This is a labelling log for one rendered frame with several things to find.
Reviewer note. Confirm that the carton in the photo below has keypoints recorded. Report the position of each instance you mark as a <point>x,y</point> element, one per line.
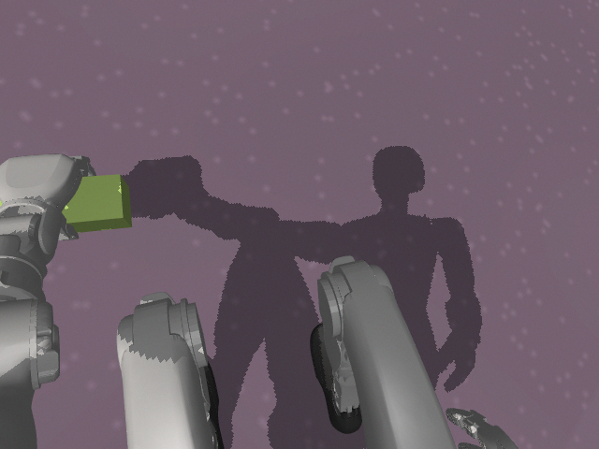
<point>100,203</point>

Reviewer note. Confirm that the left robot arm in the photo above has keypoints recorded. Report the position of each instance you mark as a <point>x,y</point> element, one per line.
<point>29,341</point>

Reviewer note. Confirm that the right robot hand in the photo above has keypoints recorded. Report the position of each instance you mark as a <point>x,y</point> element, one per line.
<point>476,425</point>

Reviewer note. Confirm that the left robot foot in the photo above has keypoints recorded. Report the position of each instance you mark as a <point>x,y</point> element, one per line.
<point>214,401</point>

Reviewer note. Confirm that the right robot foot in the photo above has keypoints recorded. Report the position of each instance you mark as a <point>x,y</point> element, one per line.
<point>344,422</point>

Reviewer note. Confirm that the left robot hand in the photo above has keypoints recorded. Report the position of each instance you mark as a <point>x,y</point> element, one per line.
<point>50,178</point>

